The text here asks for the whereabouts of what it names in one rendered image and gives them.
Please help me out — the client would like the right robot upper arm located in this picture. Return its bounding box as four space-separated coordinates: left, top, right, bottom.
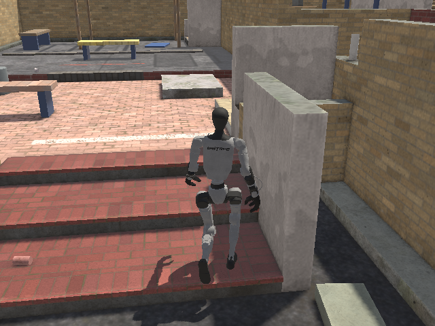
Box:
233 137 251 177

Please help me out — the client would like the robot left forearm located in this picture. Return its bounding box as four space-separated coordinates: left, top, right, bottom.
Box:
186 162 196 180

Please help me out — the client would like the robot shin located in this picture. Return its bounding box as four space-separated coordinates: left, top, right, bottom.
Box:
202 226 213 263
228 214 241 261

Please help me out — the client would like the left robot shin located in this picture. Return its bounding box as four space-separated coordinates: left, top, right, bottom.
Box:
202 226 213 263

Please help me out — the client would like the right robot hand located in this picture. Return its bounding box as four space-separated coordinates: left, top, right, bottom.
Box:
245 195 260 213

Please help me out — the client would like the robot right forearm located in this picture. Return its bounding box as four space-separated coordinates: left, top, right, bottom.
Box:
244 166 259 198

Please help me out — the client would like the left robot upper arm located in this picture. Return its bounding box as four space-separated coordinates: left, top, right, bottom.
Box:
188 136 205 172

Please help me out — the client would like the right robot shin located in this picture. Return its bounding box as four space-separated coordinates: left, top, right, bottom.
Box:
228 214 241 261

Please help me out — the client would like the left robot hand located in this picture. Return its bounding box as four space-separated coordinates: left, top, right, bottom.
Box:
185 176 201 186

